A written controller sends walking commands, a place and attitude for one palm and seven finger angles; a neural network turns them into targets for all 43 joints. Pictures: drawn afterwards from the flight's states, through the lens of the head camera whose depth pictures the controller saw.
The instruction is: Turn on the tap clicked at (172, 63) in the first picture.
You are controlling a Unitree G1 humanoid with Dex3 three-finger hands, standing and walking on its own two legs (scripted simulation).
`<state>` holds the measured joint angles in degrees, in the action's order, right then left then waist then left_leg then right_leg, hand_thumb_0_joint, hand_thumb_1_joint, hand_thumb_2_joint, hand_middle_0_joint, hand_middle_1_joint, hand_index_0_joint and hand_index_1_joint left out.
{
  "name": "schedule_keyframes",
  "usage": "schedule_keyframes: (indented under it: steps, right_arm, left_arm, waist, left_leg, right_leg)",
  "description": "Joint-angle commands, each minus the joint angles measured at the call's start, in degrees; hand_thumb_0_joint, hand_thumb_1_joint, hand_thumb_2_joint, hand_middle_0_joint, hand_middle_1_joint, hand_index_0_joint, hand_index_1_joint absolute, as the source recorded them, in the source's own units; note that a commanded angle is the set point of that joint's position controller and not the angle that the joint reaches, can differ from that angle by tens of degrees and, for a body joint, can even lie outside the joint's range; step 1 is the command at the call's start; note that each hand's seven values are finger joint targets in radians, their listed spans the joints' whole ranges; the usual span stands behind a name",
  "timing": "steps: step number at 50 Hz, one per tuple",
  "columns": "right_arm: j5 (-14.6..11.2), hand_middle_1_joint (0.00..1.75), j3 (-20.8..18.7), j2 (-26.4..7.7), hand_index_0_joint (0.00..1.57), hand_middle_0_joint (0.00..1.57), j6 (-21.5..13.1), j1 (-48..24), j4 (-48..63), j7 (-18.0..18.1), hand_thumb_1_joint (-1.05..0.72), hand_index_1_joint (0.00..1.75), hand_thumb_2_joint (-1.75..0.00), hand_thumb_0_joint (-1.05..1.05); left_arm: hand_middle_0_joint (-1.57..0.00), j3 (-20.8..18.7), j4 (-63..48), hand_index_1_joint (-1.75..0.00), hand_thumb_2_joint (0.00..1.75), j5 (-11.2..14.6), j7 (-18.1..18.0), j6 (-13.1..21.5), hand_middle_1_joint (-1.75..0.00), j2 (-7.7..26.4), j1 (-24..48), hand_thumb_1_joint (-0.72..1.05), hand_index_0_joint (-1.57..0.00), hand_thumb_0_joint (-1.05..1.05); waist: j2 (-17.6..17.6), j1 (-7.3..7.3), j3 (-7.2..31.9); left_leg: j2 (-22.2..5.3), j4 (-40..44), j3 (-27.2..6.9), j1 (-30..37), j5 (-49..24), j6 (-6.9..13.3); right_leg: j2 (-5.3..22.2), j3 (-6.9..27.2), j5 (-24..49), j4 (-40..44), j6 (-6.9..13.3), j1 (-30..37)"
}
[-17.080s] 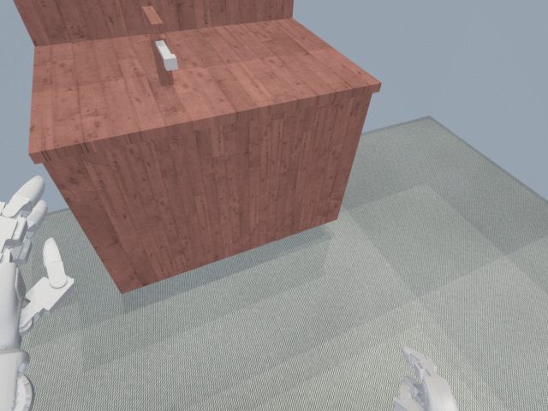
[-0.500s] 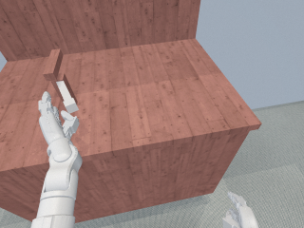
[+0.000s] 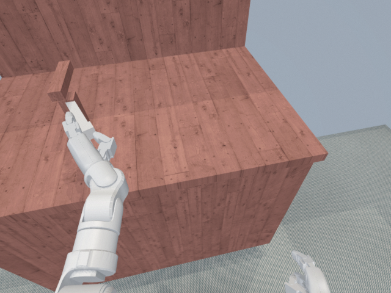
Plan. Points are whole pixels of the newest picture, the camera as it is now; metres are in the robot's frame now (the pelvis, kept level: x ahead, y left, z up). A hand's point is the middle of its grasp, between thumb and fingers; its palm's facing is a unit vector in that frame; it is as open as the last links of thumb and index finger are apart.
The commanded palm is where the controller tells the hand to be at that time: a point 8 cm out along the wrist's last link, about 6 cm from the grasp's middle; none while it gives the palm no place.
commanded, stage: push the lever round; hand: left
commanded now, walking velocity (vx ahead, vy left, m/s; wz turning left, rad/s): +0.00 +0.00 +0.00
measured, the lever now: (87, 131) +0.40 +0.27 +0.13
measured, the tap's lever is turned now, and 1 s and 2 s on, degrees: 24 55 61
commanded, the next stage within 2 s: lift the hand up off the lever in 1.24 s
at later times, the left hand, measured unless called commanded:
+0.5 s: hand (132, 126) +0.42 +0.18 +0.12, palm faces +0.76 -0.64 -0.10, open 8.1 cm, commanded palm +0.37 +0.21 +0.12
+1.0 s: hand (140, 118) +0.45 +0.16 +0.12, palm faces +0.79 -0.59 -0.14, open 8.1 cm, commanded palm +0.40 +0.19 +0.12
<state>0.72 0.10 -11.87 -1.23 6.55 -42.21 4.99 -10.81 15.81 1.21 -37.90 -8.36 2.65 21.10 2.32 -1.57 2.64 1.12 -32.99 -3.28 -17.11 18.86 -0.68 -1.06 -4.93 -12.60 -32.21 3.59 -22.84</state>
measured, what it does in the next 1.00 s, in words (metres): stands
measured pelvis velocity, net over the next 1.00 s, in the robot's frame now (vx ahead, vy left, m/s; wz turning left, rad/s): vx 0.01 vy -0.01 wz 0.00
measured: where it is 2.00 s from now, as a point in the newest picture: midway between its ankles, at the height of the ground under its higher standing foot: outside the picture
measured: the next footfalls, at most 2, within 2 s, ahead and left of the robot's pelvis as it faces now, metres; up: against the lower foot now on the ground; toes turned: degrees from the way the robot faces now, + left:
none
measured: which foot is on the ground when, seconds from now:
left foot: down 0.00-1.00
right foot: down 0.00-1.00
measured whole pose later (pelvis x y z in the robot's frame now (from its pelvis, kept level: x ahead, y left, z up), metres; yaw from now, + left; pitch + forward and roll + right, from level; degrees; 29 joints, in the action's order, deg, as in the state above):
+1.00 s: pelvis +0.01 -0.01 +0.00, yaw +0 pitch +8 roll +1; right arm 3.4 -2.4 -11.6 1.9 9.0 -44.5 0.7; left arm -16.3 36.7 -5.6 -52.9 -10.0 -1.0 41.5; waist 1.6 0.4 6.1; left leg 0.3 -34.4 -3.2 -22.5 20.1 -1.6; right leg -1.8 -5.0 -14.1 -34.4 4.5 -28.8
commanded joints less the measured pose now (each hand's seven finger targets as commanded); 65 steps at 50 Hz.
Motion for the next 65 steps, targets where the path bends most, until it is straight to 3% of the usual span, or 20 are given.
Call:
schedule_keyframes:
  steps: [1, 4, 11, 13, 15, 16, 17, 24, 26, 27, 31, 34, 40, 44, 47, 50, 51, 56, 58, 65]
  right_arm:
    - [0.25, 0.30, -2.13, -6.36, 0.20, 0.20, -2.92, -6.98, 7.46, 0.23, -0.90, 0.30, -0.90, 0.00]
    - [0.30, 0.30, -2.13, -6.10, 0.20, 0.20, -2.84, -6.92, 7.32, 0.08, -0.90, 0.30, -0.90, 0.00]
    - [0.45, 0.30, -2.36, -6.19, 0.20, 0.20, -2.18, -6.66, 6.06, -0.01, -0.90, 0.30, -0.90, 0.00]
    - [0.63, 0.30, -2.40, -5.85, 0.20, 0.20, -2.03, -6.59, 6.29, -0.36, -0.90, 0.30, -0.90, 0.00]
    - [0.83, 0.30, -2.43, -5.94, 0.20, 0.20, -1.89, -6.31, 5.99, -0.62, -0.90, 0.30, -0.90, 0.00]
    - [0.77, 0.30, -2.61, -6.15, 0.20, 0.20, -1.64, -6.17, 5.44, -0.55, -0.90, 0.30, -0.90, 0.00]
    - [0.69, 0.30, -2.40, -6.01, 0.20, 0.20, -1.47, -6.20, 5.77, -0.69, -0.90, 0.30, -0.90, 0.00]
    - [1.45, 0.30, -3.03, -6.07, 0.20, 0.20, -0.87, -4.90, 5.39, -1.79, -0.90, 0.30, -0.90, 0.00]
    - [1.50, 0.30, -3.52, -6.36, 0.20, 0.20, -0.38, -4.56, 5.19, -1.92, -0.90, 0.30, -0.90, 0.00]
    - [1.55, 0.30, -3.24, -6.10, 0.20, 0.20, -0.20, -4.48, 5.41, -2.15, -0.90, 0.30, -0.90, 0.00]
    - [1.79, 0.30, -3.63, -6.39, 0.20, 0.20, 0.35, -3.55, 5.00, -2.53, -0.90, 0.30, -0.90, 0.00]
    - [1.99, 0.30, -3.67, -6.05, 0.20, 0.20, 0.62, -2.83, 5.28, -3.05, -0.90, 0.30, -0.90, 0.00]
    - [2.30, 0.30, -3.94, -6.16, 0.20, 0.20, 0.63, -1.97, 4.62, -3.84, -0.90, 0.30, -0.90, 0.00]
    - [2.41, 0.30, -4.16, -6.18, 0.20, 0.20, 0.57, -1.12, 4.61, -3.84, -0.90, 0.30, -0.90, 0.00]
    - [2.44, 0.30, -4.07, -6.17, 0.20, 0.20, 0.68, -1.02, 4.45, -3.89, -0.90, 0.30, -0.90, 0.00]
    - [2.47, 0.30, -3.95, -6.20, 0.20, 0.20, 0.46, -0.97, 4.14, -3.93, -0.90, 0.30, -0.90, 0.00]
    - [2.50, 0.30, -4.17, -6.52, 0.20, 0.20, 0.33, -1.00, 3.93, -3.71, -0.90, 0.30, -0.90, 0.00]
    - [2.40, 0.30, -4.13, -6.58, 0.20, 0.20, 0.13, -0.45, 3.42, -3.40, -0.90, 0.30, -0.90, 0.00]
    - [2.57, 0.30, -3.98, -6.20, 0.20, 0.20, 0.05, 0.17, 3.33, -3.65, -0.90, 0.30, -0.90, 0.00]
    - [3.25, 0.30, -4.55, -6.74, 0.20, 0.20, -0.09, 3.01, 3.28, -4.42, -0.90, 0.30, -0.90, 0.00]
  left_arm:
    - [-0.15, -0.75, -9.43, -0.15, 0.90, -2.61, -2.11, 3.24, -0.15, 7.75, 22.34, 0.90, -0.15, 0.00]
    - [-0.15, 1.88, -7.86, -0.15, 0.90, -2.86, -3.04, 3.30, -0.15, 5.07, 25.77, 0.90, -0.15, 0.00]
    - [-0.15, -1.59, -2.78, -0.15, 0.90, -3.85, -5.91, 2.90, -0.15, 7.34, 29.59, 0.90, -0.15, 0.00]
    - [-0.15, 0.25, -2.72, -0.15, 0.90, -4.22, -6.59, 2.89, -0.15, 5.39, 31.24, 0.90, -0.15, 0.00]
    - [-0.15, 0.57, -0.51, -0.15, 0.90, -4.20, -7.40, 2.39, -0.15, 4.49, 32.00, 0.90, -0.15, 0.00]
    - [-0.15, -2.88, 1.62, -0.15, 0.90, -4.25, -7.98, 2.02, -0.15, 7.32, 31.30, 0.90, -0.15, 0.00]
    - [-0.15, -1.29, 1.66, -0.15, 0.90, -4.28, -8.19, 2.10, -0.15, 6.05, 33.14, 0.90, -0.15, 0.00]
    - [-0.15, -1.76, 5.45, -0.15, 0.90, -5.34, -11.13, 1.95, -0.15, 4.27, 36.64, 0.90, -0.15, 0.00]
    - [-0.15, -5.48, 6.79, -0.15, 0.90, -5.70, -11.88, 1.50, -0.15, 6.99, 35.21, 0.90, -0.15, 0.00]
    - [-0.15, -3.01, 6.09, -0.15, 0.90, -5.78, -11.90, 1.45, -0.15, 4.78, 37.27, 0.90, -0.15, 0.00]
    - [-0.15, -5.63, 8.77, -0.15, 0.90, -6.43, -13.14, 0.56, -0.15, 6.07, 37.54, 0.90, -0.15, 0.00]
    - [-0.15, -3.77, 8.40, -0.15, 0.90, -6.65, -13.77, 0.23, -0.15, 3.56, 38.76, 0.90, -0.15, 0.00]
    - [-0.15, -2.90, 11.00, -0.15, 0.90, -7.49, -14.71, -0.39, -0.15, 1.96, 41.19, 0.90, -0.15, 0.00]
    - [-0.15, -4.61, 9.99, -0.15, 0.90, -7.81, -14.99, 0.46, -0.15, 3.81, 42.07, 0.90, -0.15, 0.00]
    - [-0.15, -3.83, 11.04, -0.15, 0.90, -8.23, -14.78, 0.40, -0.15, 3.26, 42.68, 0.90, -0.15, 0.00]
    - [-0.15, -3.89, 12.62, -0.15, 0.90, -8.43, -14.91, 0.63, -0.15, 3.69, 45.01, 0.90, -0.15, 0.00]
    - [-0.15, -6.22, 12.97, -0.15, 0.90, -8.49, -15.12, 0.90, -0.15, 6.03, 45.22, 0.90, -0.15, 0.00]
    - [-0.15, -8.10, 14.99, -0.15, 0.90, -8.43, -15.24, 1.86, -0.15, 8.56, 47.42, 0.90, -0.15, 0.00]
    - [-0.15, -6.17, 16.25, -0.15, 0.90, -8.88, -15.23, 2.17, -0.15, 6.74, 49.27, 0.90, -0.15, 0.00]
    - [-0.15, -7.91, 17.87, -0.15, 0.90, -9.26, -15.91, 2.90, -0.15, 7.39, 49.55, 0.90, -0.15, 0.00]
  waist:
    - [-4.13, 0.44, 15.11]
    - [-5.65, 1.25, 15.30]
    - [-4.41, 0.84, 14.95]
    - [-3.89, 1.27, 16.13]
    - [-5.16, 1.71, 15.50]
    - [-5.17, 0.93, 14.80]
    - [-6.50, 1.70, 14.46]
    - [-7.62, 1.91, 17.24]
    - [-6.62, 0.70, 18.41]
    - [-6.09, 1.51, 18.89]
    - [-7.02, 1.14, 19.18]
    - [-7.12, 1.83, 20.70]
    - [-8.18, 2.58, 19.30]
    - [-8.30, 2.29, 22.25]
    - [-6.24, 2.49, 21.16]
    - [-7.79, 3.21, 19.23]
    - [-6.69, 2.86, 19.54]
    - [-7.39, 3.10, 20.20]
    - [-6.02, 3.65, 20.18]
    - [-6.96, 4.16, 24.21]
  left_leg:
    - [-0.08, 4.24, 1.70, -3.33, -9.47, 0.74]
    - [-0.07, 4.06, 2.14, -3.59, -7.92, 0.96]
    - [0.13, 4.36, 2.22, -5.07, -5.22, 1.04]
    - [0.05, 3.93, 2.53, -4.70, -6.69, 0.99]
    - [0.02, 3.67, 2.72, -5.11, -6.23, 1.09]
    - [0.07, 3.96, 2.45, -6.27, -4.66, 1.01]
    - [0.01, 3.83, 2.54, -6.44, -4.76, 1.18]
    - [-0.20, 2.81, 3.00, -6.46, -7.64, 1.08]
    - [-0.24, 2.84, 2.92, -7.08, -9.15, 0.85]
    - [-0.15, 2.53, 3.18, -6.57, -9.84, 0.91]
    - [-0.23, 2.49, 3.10, -7.24, -11.12, 0.80]
    - [-0.26, 1.88, 3.66, -6.69, -13.58, 0.66]
    - [-0.36, 1.65, 3.71, -7.08, -12.45, 0.68]
    - [-0.20, 1.24, 3.99, -7.25, -13.49, 0.71]
    - [-0.14, 1.19, 3.92, -7.68, -13.08, 0.67]
    - [-0.12, 1.17, 3.89, -8.81, -10.09, 0.93]
    - [-0.03, 1.18, 3.79, -9.02, -9.68, 1.02]
    - [0.00, 1.10, 3.73, -10.62, -7.08, 1.24]
    - [-0.08, 1.01, 3.93, -10.25, -7.26, 1.12]
    - [0.03, -0.40, 4.21, -10.65, -12.07, 0.83]
  right_leg:
    - [2.67, 3.82, 2.87, 5.39, -2.17, 12.98]
    - [2.87, 4.22, 1.27, 5.89, -2.54, 12.52]
    - [3.12, 4.78, -1.71, 6.67, -2.44, 12.30]
    - [3.21, 4.70, -0.12, 6.21, -2.39, 12.67]
    - [3.26, 4.74, -0.53, 6.62, -2.62, 12.05]
    - [3.20, 4.85, -2.31, 6.96, -2.58, 12.05]
    - [3.36, 5.07, -2.41, 7.00, -2.74, 11.89]
    - [3.32, 4.58, 1.49, 5.84, -2.89, 12.36]
    - [3.20, 4.39, 3.68, 5.18, -2.65, 13.62]
    - [3.37, 4.47, 4.93, 4.78, -2.78, 13.34]
    - [3.27, 4.02, 7.17, 4.28, -2.70, 13.78]
    - [3.45, 3.96, 11.90, 3.29, -2.99, 14.34]
    - [3.10, 3.46, 9.63, 3.48, -3.02, 11.96]
    - [3.21, 3.84, 12.42, 2.58, -3.21, 13.67]
    - [3.06, 3.75, 11.18, 2.37, -2.89, 12.41]
    - [3.07, 4.08, 7.25, 3.46, -3.18, 11.02]
    - [2.91, 4.13, 6.00, 3.54, -2.97, 10.86]
    - [3.04, 4.90, 2.94, 4.06, -3.30, 10.90]
    - [3.00, 4.66, 2.91, 3.68, -3.15, 9.96]
    - [2.66, 3.93, 11.89, 0.85, -3.35, 11.25]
